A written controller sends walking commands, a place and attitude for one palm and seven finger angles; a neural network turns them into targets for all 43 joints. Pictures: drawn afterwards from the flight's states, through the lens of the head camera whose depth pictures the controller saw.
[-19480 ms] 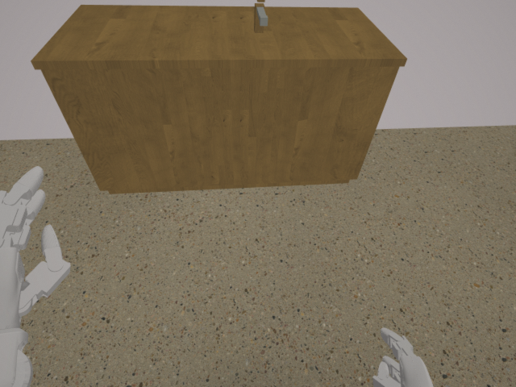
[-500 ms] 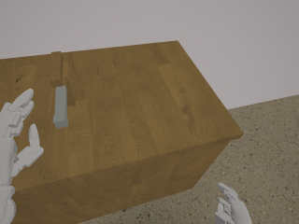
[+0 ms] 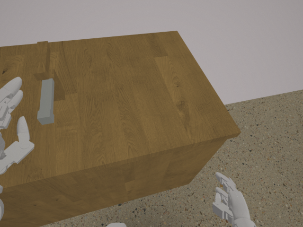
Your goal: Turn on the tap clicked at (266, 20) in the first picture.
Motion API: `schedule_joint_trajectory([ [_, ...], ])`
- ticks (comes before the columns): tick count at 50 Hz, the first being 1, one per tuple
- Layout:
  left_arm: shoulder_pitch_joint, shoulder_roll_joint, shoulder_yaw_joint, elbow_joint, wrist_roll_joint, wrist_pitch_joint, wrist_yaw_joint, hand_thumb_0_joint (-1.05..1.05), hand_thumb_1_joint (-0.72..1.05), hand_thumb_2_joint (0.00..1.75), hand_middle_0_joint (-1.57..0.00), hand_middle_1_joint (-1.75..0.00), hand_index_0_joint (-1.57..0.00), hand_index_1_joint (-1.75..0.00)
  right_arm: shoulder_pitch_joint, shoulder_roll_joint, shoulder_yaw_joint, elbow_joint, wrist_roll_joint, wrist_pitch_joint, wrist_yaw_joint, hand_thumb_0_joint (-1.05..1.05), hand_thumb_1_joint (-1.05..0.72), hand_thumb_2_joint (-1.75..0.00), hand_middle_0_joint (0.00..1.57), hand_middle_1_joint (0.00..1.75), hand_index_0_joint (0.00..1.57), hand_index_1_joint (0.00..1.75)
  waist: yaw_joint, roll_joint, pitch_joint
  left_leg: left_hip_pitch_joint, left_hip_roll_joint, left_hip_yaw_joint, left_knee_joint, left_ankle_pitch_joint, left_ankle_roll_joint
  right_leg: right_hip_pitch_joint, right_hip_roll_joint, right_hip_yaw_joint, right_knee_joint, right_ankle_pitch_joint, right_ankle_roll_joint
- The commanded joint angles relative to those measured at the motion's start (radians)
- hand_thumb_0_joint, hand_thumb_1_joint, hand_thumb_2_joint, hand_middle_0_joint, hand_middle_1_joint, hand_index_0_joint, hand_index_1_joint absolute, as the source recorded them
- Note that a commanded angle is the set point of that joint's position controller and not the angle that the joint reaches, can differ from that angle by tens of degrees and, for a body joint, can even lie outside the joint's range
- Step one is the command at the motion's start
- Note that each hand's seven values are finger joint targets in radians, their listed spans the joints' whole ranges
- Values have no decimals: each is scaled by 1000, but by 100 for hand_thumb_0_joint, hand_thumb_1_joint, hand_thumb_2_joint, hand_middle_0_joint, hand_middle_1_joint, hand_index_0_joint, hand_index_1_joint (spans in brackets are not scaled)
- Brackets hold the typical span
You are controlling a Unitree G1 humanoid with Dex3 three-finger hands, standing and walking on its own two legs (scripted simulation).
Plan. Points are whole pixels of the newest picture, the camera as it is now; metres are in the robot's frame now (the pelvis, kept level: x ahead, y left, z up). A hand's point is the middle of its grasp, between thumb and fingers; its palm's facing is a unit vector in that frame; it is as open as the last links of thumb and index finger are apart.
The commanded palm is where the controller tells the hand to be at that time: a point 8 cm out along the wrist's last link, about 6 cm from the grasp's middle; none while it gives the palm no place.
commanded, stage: come to a stop and stand still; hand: left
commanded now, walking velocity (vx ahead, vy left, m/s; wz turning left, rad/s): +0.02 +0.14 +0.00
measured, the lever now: (46, 116) +0.33 +0.31 +0.07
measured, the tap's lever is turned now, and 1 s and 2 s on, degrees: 0 0 0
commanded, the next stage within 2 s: look again from close up in 0.86 s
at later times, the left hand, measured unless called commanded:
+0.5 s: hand (15, 129) +0.24 +0.28 +0.17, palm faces +0.35 -0.84 -0.41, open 7.5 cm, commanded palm +0.17 +0.31 +0.18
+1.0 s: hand out of the picture +0.23 +0.31 +0.16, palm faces +0.39 -0.84 -0.38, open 7.5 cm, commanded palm +0.17 +0.34 +0.18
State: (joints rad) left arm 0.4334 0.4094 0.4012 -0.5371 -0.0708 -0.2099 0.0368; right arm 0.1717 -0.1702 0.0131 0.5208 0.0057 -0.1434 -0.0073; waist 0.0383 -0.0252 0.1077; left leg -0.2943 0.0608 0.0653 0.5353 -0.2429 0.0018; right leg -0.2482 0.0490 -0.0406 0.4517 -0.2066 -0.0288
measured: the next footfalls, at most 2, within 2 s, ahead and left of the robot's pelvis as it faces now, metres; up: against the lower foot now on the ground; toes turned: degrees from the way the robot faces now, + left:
none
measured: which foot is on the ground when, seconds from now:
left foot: down 0.00-1.00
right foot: down 0.00-1.00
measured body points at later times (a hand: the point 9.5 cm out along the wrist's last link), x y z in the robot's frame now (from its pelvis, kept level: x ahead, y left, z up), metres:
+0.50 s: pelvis +0.01 +0.04 +0.00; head +0.04 +0.05 +0.45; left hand +0.22 +0.32 +0.19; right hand +0.18 -0.19 -0.07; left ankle +0.03 +0.11 -0.74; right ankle +0.02 -0.10 -0.74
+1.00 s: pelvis +0.01 +0.06 +0.00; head +0.05 +0.09 +0.45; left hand +0.21 +0.35 +0.18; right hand +0.22 -0.15 -0.06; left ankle +0.03 +0.11 -0.74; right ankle +0.02 -0.10 -0.74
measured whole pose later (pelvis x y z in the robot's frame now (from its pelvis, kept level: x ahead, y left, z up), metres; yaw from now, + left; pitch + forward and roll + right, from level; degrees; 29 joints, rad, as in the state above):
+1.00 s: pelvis +0.01 +0.06 +0.00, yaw +1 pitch +0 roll -2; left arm 0.40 0.38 0.37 -0.49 -0.04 -0.23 0.09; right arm 0.15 -0.18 0.03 0.55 0.00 -0.13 -0.01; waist 0.04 -0.04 0.10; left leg -0.24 -0.04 0.06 0.48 -0.24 0.08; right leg -0.19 -0.04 -0.03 0.40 -0.20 0.04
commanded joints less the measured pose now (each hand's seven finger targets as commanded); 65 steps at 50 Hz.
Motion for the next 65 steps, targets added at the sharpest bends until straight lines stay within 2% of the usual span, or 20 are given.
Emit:
schedule_joint_trajectory([
  [1,-36,156,115,-192,-14,-53,57,0,90,90,-20,-30,-20,-30,-54,-138,-54,-129,16,-47,-29,0,-90,-90,20,30,20,30,-14,80,-248,110,19,-48,-52,30,12,42,-131,153,-121,157,11],
  [2,-25,118,76,-148,-17,-52,58,0,90,90,-20,-30,-20,-30,-45,-140,-47,-120,10,-40,-30,0,-90,-90,20,30,20,30,-18,48,-243,104,-1,-45,-36,-1,17,25,-140,165,-157,87,18],
  [5,-42,132,68,-139,-7,-46,74,0,90,90,-20,-30,-20,-30,-46,-149,-51,-113,16,-35,-39,0,-90,-90,20,30,20,30,-20,-16,-199,101,-28,-59,-3,-35,20,-31,-182,226,-233,-83,11],
  [6,-46,158,91,-138,1,-38,86,0,90,90,-20,-30,-20,-30,-73,-150,-45,-107,17,-30,-45,0,-90,-90,20,30,20,30,-19,6,-179,108,-26,-68,-18,-20,23,-48,-186,222,-243,-89,4],
  [7,-48,116,48,-109,-2,-40,81,0,90,90,-20,-30,-20,-30,-54,-152,-42,-99,12,-23,-44,0,-90,-90,20,30,20,30,-25,-33,-185,95,-32,-74,-17,-13,26,-32,-184,204,-242,-115,5],
  [11,-59,162,79,-132,9,-40,91,0,90,90,-20,-30,-20,-30,-88,-159,-46,-99,19,-25,-50,0,-90,-90,20,30,20,30,-15,13,-167,126,-14,-92,-76,39,30,-29,-170,174,-222,-72,7],
  [13,-66,140,56,-136,6,-49,86,0,90,90,-20,-30,-20,-30,-70,-164,-50,-101,14,-28,-49,0,-90,-90,20,30,20,30,-17,29,-187,122,-3,-104,-122,80,33,30,-141,140,-179,8,12],
  [14,-1000,896,613,-363,143,-137,81,0,90,90,-20,-30,-20,-30,60,-173,-68,-60,-34,-66,-46,0,-90,-90,20,30,20,30,15,-94,-48,1,3,-26,-1,87,18,-91,-136,182,-257,163,91],
  [15,-448,318,232,182,62,-93,44,0,90,90,-20,-30,-20,-30,-12,-79,-26,-15,-13,-54,-45,0,-90,-90,20,30,20,30,-13,-77,-245,68,-80,-57,-42,108,22,44,-180,175,-139,176,-19],
  [16,-254,97,74,139,20,-73,44,0,90,90,-20,-30,-20,-30,-33,-137,-73,-94,29,-55,-25,0,-90,-90,20,30,20,30,10,149,-278,167,-35,-45,-89,160,11,82,-168,182,-62,219,-31],
  [18,-156,115,45,-6,13,-98,45,0,90,90,-20,-30,-20,-30,-3,-162,-76,-95,22,-63,-4,0,-90,-90,20,30,20,30,10,180,-280,142,3,-54,-111,157,20,110,-144,156,-47,179,5],
  [21,-10,102,28,-72,7,-98,57,0,90,90,-20,-30,-20,-30,-59,-156,-61,-100,25,-70,15,0,-90,-90,20,30,20,30,17,61,-213,73,27,-97,-173,93,25,113,-111,91,-35,81,10],
  [24,-43,172,104,-86,13,-107,65,0,90,90,-20,-30,-20,-30,-58,-162,-59,-110,16,-68,2,0,-90,-90,20,30,20,30,10,-19,-158,1,37,-126,-216,-20,28,104,-98,71,-45,11,17],
  [26,-98,224,160,-140,15,-120,70,0,90,90,-20,-30,-20,-30,-73,-160,-52,-109,17,-67,-9,0,-90,-90,20,30,20,30,3,57,-157,17,43,-138,-246,-16,26,95,-87,49,-15,12,20],
  [27,-106,204,155,-114,13,-126,68,0,90,90,-20,-30,-20,-30,-63,-155,-50,-107,10,-66,-16,0,-90,-90,20,30,20,30,2,78,-168,-6,57,-155,-257,-30,35,119,-90,32,5,16,22],
  [34,-138,144,77,-202,25,-132,65,0,90,90,-20,-30,-20,-30,-23,-152,-55,-91,-1,-87,-10,0,-90,-90,20,30,20,30,-9,149,-276,206,69,-136,-149,427,-10,87,-98,19,20,114,13],
  [38,-111,104,44,-174,32,-106,68,0,90,90,-20,-30,-20,-30,-21,-157,-59,-85,0,-71,1,0,-90,-90,20,30,20,30,-16,134,-251,206,83,-142,-144,494,-27,78,-95,12,7,79,13],
  [46,-103,145,94,-189,27,-93,80,0,90,90,-20,-30,-20,-30,-68,-151,-49,-109,10,-34,-15,0,-90,-90,20,30,20,30,-15,127,-221,131,47,-131,-172,315,-43,126,-94,18,-40,154,12],
  [52,-71,104,55,-158,19,-90,76,0,90,90,-20,-30,-20,-30,-61,-155,-46,-113,4,-21,-25,0,-90,-90,20,30,20,30,-17,107,-219,95,32,-126,-193,164,-17,148,-97,29,-77,154,14],
  [65,-59,128,65,-148,21,-86,80,0,90,90,-20,-30,-20,-30,-58,-161,-56,-109,10,-26,-35,0,-90,-90,20,30,20,30,-17,80,-208,86,19,-124,-187,78,13,146,-112,63,-109,140,13],
])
